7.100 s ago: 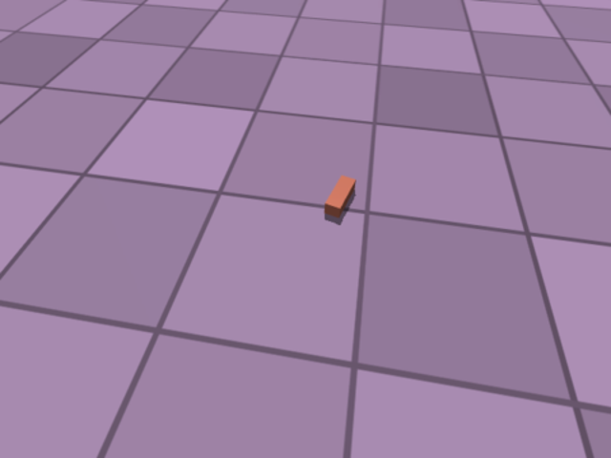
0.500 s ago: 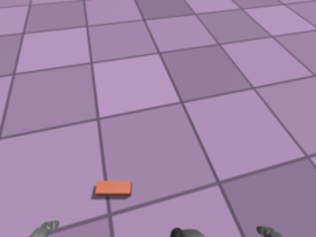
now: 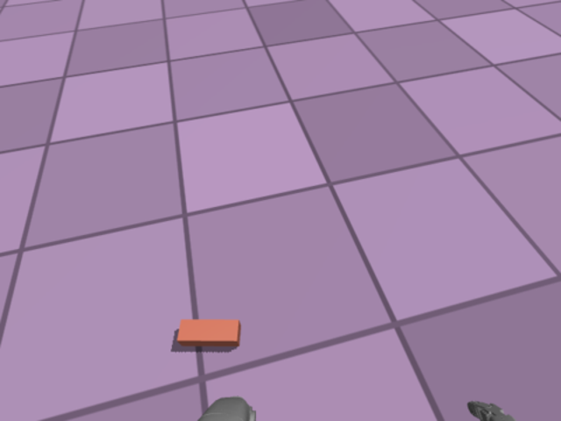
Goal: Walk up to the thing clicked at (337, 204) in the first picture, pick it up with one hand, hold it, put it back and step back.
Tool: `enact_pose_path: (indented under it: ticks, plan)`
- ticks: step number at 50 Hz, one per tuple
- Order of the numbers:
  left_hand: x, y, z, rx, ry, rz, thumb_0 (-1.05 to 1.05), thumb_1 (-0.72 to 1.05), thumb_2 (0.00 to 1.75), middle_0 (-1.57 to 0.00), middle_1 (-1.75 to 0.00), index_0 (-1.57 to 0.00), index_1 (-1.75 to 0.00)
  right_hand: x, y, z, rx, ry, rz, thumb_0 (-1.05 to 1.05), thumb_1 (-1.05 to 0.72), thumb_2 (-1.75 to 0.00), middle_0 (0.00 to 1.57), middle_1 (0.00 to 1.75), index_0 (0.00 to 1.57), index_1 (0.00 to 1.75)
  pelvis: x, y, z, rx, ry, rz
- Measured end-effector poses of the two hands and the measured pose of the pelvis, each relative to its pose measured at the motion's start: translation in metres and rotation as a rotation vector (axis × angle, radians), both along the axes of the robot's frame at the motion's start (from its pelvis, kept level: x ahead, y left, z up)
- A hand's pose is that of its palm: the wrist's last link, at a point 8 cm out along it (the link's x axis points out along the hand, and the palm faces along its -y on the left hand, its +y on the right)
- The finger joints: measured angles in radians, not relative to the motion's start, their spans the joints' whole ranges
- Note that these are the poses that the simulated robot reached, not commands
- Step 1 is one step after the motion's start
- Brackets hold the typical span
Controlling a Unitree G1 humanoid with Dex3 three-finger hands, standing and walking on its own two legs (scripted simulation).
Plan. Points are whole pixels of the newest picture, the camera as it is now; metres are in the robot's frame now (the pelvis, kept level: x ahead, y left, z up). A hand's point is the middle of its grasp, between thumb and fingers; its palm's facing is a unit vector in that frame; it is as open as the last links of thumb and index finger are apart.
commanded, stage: walk up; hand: left
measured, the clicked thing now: (210, 332) +0.45 +0.28 -0.73
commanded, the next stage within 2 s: none
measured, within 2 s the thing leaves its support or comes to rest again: neither
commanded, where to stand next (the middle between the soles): +0.07 +0.04 m, yaw +1 degrees
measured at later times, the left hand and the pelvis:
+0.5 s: hand out of the picture +0.11 +0.29 -0.14, palm faces +0.00 -0.94 -0.35, open 7.4 cm; pelvis +0.01 +0.04 +0.01, yaw +0 degrees
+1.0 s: hand out of the picture +0.05 +0.29 -0.15, palm faces -0.01 -0.94 -0.33, open 7.4 cm; pelvis +0.00 +0.03 +0.01, yaw +1 degrees
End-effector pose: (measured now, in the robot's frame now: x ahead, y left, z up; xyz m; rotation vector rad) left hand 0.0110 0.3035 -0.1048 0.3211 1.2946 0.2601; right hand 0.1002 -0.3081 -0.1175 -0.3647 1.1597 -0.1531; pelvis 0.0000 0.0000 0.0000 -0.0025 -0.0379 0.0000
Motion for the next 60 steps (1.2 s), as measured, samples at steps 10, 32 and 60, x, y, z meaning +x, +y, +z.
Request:
enact_pose_path:
  ticks: [10,32,60]
  plan:
    - [0.011,0.027,-0.011,-0.004,-0.013,0.029,0.01,0.90,0.89,-0.21,-0.30,-0.20,-0.30,0.016,0.027,0.004,-0.012,0.008,0.007,0.01,-0.90,-0.89,0.20,0.30,0.20,0.30,0.013,0.023,-0.003,0.006,-0.006,0.029]
    - [0.081,0.037,0.006,-0.023,-0.137,-0.064,0.01,0.90,0.89,-0.21,-0.30,-0.20,-0.30,0.016,0.061,0.014,0.055,-0.038,-0.032,0.01,-0.90,-0.89,0.21,0.30,0.21,0.30,0.002,0.039,0.012,-0.008,-0.012,0.009]
    - [0.027,0.055,-0.003,-0.016,0.002,0.024,0.01,0.90,0.89,-0.21,-0.30,-0.20,-0.30,0.015,0.042,0.013,-0.005,0.045,-0.027,0.01,-0.90,-0.89,0.20,0.30,0.21,0.30,0.042,0.050,0.007,-0.031,-0.004,0.036]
